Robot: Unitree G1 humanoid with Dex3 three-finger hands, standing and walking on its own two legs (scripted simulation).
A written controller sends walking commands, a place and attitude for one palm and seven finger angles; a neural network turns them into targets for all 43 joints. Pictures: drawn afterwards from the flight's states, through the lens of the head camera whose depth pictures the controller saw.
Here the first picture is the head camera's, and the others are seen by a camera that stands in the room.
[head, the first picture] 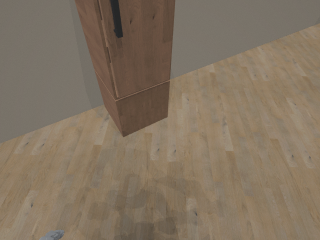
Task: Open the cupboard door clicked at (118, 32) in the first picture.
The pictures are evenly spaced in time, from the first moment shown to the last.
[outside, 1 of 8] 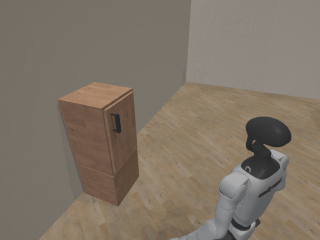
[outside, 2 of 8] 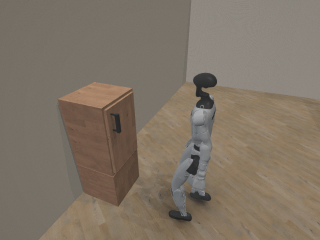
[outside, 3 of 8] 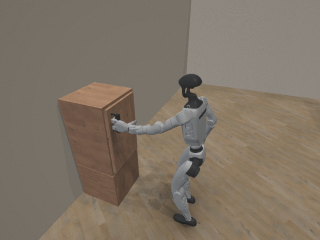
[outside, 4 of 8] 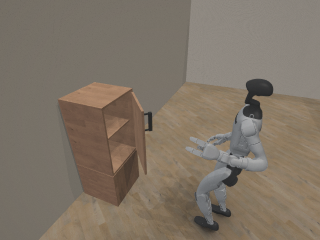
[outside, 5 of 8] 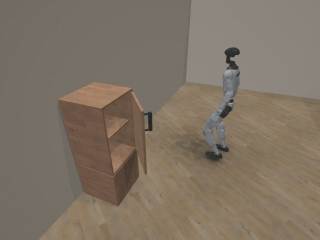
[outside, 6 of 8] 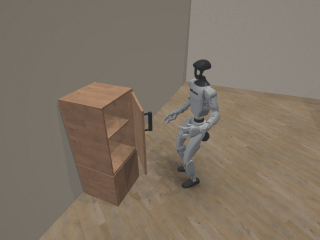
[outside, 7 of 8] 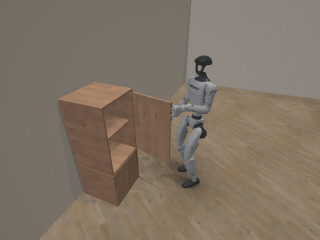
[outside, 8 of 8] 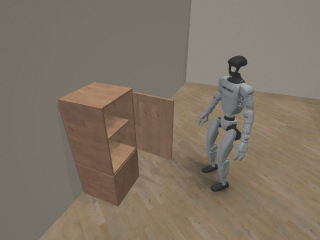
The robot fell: no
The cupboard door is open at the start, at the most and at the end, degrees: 0 87 86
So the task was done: yes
